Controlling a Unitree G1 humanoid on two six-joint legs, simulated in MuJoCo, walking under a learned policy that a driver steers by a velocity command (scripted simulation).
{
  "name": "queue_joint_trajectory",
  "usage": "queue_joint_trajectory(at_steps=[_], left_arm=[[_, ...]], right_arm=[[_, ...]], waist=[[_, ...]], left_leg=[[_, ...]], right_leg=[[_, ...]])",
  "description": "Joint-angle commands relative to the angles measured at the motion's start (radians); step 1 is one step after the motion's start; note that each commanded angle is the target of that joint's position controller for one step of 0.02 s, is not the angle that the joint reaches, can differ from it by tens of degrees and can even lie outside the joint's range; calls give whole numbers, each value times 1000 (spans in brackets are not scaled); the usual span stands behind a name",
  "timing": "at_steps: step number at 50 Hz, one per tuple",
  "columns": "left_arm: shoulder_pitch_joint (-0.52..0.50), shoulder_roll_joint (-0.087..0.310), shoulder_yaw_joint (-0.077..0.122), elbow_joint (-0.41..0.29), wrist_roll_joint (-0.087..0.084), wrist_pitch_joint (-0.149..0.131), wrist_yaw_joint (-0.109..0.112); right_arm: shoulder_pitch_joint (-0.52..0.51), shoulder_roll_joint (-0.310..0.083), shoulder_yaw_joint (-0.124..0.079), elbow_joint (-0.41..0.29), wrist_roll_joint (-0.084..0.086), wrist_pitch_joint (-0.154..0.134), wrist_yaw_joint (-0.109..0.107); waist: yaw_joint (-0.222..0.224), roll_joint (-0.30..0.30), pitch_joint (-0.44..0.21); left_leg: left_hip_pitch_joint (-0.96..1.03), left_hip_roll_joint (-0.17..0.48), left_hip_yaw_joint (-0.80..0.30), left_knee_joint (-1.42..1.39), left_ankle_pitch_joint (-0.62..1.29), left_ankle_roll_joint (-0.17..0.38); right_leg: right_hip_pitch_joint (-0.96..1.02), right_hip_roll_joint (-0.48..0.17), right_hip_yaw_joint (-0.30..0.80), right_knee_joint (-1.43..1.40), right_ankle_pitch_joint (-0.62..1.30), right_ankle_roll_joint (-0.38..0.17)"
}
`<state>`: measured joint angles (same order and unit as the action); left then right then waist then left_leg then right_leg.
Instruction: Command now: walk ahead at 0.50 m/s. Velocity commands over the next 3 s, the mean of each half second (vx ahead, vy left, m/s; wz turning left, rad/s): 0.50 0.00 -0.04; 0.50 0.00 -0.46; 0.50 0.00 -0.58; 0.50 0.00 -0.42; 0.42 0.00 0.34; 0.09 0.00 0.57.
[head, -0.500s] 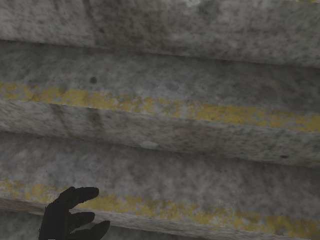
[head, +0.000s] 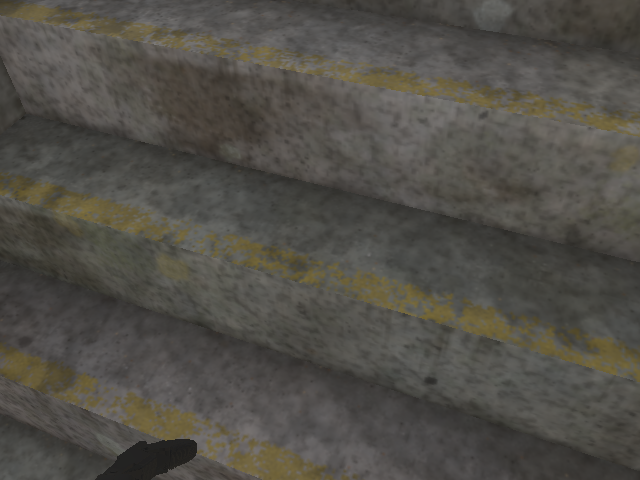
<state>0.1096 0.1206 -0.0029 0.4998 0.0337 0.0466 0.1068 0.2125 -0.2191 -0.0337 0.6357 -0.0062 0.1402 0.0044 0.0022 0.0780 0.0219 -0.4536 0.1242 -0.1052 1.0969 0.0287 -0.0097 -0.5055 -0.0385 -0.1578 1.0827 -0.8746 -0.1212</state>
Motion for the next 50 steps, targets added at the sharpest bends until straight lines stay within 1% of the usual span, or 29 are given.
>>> queue_joint_trajectory(at_steps=[1, 8, 9, 10, 12, 13, 14, 16, 17, 19, 20, 21, 23, 24, 25, 27, 30, 31, 32, 33, 34, 36, 37, 39, 40, 42, 44, 47, 50], left_arm=[[79, 97, 45, -130, 19, -22, 16], [-187, -130, 35, -286, -116, 81, 54], [-207, -155, 41, -295, -98, 91, 60], [-76, -117, 12, -282, -89, 43, 62], [-167, -15, 32, -172, 9, 9, 27], [-158, 23, 34, -185, 12, -16, -6], [-86, 116, 64, -160, 76, 6, -31], [224, 247, 104, 4, 64, 47, -34], [172, 280, 135, 43, 47, 61, -33], [131, 190, 131, 141, -38, 16, -22], [619, -240, -177, 585, 171, 135, -240], [523, -207, -184, 487, 190, 161, -310], [-156, 129, -81, 96, 68, 74, -251], [-318, 261, -47, -21, 57, -40, -185], [-292, 304, -31, 26, 76, -150, -125], [-93, 192, -51, 78, 19, -136, -62], [138, 103, -42, 19, 37, 30, -173], [414, 160, -38, 15, 89, 44, -212], [699, 241, -26, 168, 73, 58, -239], [683, 318, 7, 228, 33, 17, -253], [338, 134, 50, 162, -30, 4, -60], [313, 224, 85, 173, -46, 64, 28], [715, 441, 151, 373, 8, -2, -177], [928, 370, 111, 573, 158, -22, -273], [993, 190, 60, 657, 208, -14, -281], [621, 52, -27, 586, 90, 5, -334], [481, 115, -38, 613, 48, -27, -316], [367, 113, -52, 634, 42, -39, -289], [128, 448, 36, 409, 101, -122, -207]], right_arm=[[-10, -95, -47, 35, 10, -67, 19], [84, -34, 71, 75, -7, -101, 35], [100, -102, 76, 57, -17, -93, 24], [137, -212, 18, 52, -112, -133, 55], [320, -134, 8, 160, -65, -166, 0], [284, -260, -43, 113, -68, -189, -51], [158, -253, -63, 69, -33, -226, -117], [-292, -273, -67, -56, 3, -248, -99], [-154, -218, -62, -31, 36, -224, -103], [-354, -20, -8, -160, 9, -183, -57], [-781, -196, 7, -392, 17, 11, -69], [-533, -8, 40, -426, -48, 80, -41], [479, -172, 78, -79, -185, 28, -15], [648, -228, 59, -32, -129, -60, -5], [549, -258, 26, 6, -70, -114, -24], [201, -182, 52, -21, -132, -101, 40], [124, -77, 90, 84, -55, 71, 227], [103, -317, 13, 75, 17, 66, 233], [-336, -549, -50, -53, -1, 41, 199], [-418, -506, -40, -114, -21, -18, 172], [-486, -303, -35, -108, -67, -175, 44], [-478, -195, 7, -6, -42, -251, -80], [-700, -277, 16, -318, 90, -233, -33], [-760, -236, 15, -375, 138, -134, 22], [-612, -135, 27, -367, 81, -100, 3], [-344, -85, 20, -270, -28, -17, -18], [-215, 63, 76, -206, -22, 50, 22], [-188, 93, 105, -142, -1, 75, 47], [-62, -25, 75, -67, -71, -43, 68]], waist=[[64, -63, -70], [110, 190, 91], [125, 94, 32], [168, 441, 37], [65, 313, -82], [94, 433, -223], [151, 345, -307], [340, 2, -447], [271, -29, -366], [312, -553, -14], [259, 116, 576], [-17, 37, 331], [-372, -16, -292], [-444, -116, -359], [-345, 150, -295], [-171, 351, -75], [75, -40, -64], [214, 325, -389], [300, 357, -527], [260, 197, -475], [264, 164, -385], [327, 105, -264], [274, -92, -119], [253, -150, -166], [190, -185, -181], [-98, -40, -88], [-181, -283, -99], [-220, -198, -86], [-224, -289, -273]], left_leg=[[256, 20, 274, -887, 435, 89], [205, 111, 111, -1095, 1508, -19], [327, 158, -57, -946, 1711, -85], [262, 13, 302, -637, 1809, -125], [485, 23, 232, -738, 1527, 55], [565, 211, 59, -769, 1187, 160], [697, 318, 11, -647, 1334, 188], [511, 192, 174, -383, 1468, 100], [528, 39, 198, -250, 1597, -36], [27, -332, 119, 1039, -935, -121], [-462, -247, -451, 1355, -937, 95], [-594, -258, -636, 1182, -787, 117], [-304, -153, -332, 723, -657, 35], [147, -161, -200, 696, -383, -17], [410, -170, -106, 443, -184, -69], [208, -153, 134, -372, 167, 38], [-61, -70, -44, -517, -28, 274], [167, 200, -319, -119, 941, 561], [67, 334, -528, -396, 254, 547], [-133, 292, -427, -443, -299, 384], [133, 223, -122, -543, -456, 62], [-227, 205, -265, -566, -639, 89], [-695, 146, -222, -540, -706, 134], [-309, 124, -55, -428, -418, 77], [-122, 8, 107, -152, -272, 31], [-279, -5, 77, 109, -490, 80], [-206, -58, 90, 405, -471, 117], [-459, -186, 115, 1058, -459, 66], [-811, -152, -55, 1389, -208, 50]], right_leg=[[24, -51, 94, 266, 280, -33], [-516, 325, -76, 1319, 5, 141], [-696, 331, -50, 1527, -21, 195], [-695, 318, -142, 1462, 85, 185], [-751, 237, -235, 1375, 291, 148], [-641, 52, -48, 1155, 301, 112], [-594, 21, 115, 993, 202, 58], [32, 97, -125, 418, 441, 43], [82, 208, -324, 170, 364, 56], [48, -33, -48, -471, 956, -115], [-602, -153, 498, -410, 852, -134], [-397, -236, 647, -263, 933, -159], [-276, -153, 350, -181, 965, -81], [-658, -34, 279, -26, 842, 120], [-921, 98, 167, 129, 515, 213], [-955, 171, -7, 694, 99, 160], [-938, 209, 230, 1121, 150, 137], [-1088, 236, 317, 1479, 123, 219], [-1128, 207, 373, 1786, 489, 223], [-1001, 210, 374, 1907, 595, 179], [-699, 231, 77, 1516, 677, 240], [-309, 102, 123, 1178, 868, 239], [-144, 223, 148, 1229, 705, 225], [-198, 122, 98, 360, 674, 91], [-147, 75, 81, -52, 616, 12], [-101, 0, 182, 13, 1064, -34], [-186, -9, 180, -555, 977, -74], [-131, -11, 152, -689, 1031, -74], [-18, -325, 842, -550, 831, -304]])
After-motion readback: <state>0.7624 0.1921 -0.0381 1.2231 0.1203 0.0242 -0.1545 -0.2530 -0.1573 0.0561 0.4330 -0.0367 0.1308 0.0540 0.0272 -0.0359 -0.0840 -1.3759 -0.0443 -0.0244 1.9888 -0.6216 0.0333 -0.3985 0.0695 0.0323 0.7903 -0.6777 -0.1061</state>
